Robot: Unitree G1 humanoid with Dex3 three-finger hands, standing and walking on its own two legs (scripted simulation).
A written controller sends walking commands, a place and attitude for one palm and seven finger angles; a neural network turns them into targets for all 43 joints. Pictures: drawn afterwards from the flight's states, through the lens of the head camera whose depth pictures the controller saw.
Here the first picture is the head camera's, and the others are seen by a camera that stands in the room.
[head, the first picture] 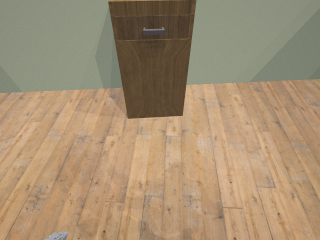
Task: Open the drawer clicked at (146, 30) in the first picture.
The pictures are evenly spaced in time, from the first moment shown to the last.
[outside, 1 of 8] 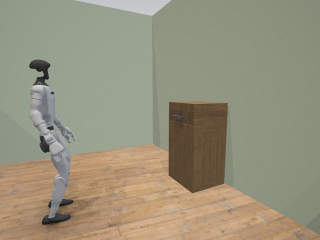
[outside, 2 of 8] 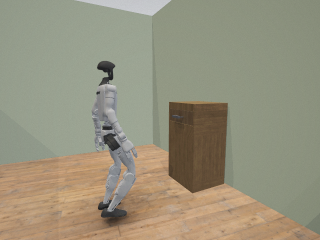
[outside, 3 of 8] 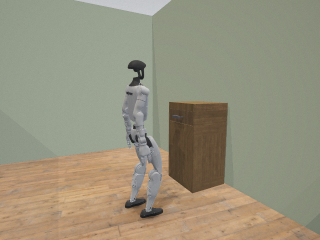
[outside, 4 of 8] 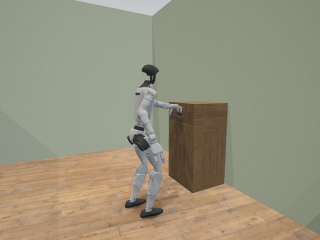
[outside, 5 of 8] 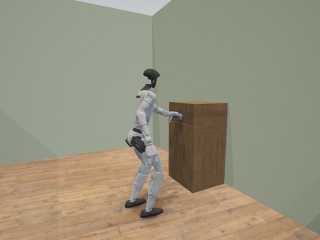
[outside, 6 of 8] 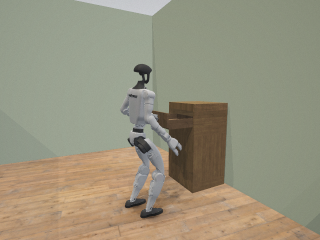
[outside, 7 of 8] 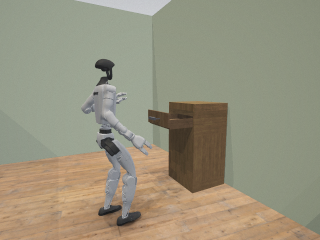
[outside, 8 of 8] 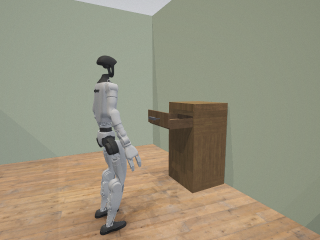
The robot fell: no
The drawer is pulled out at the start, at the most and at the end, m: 0.00 0.30 0.29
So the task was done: yes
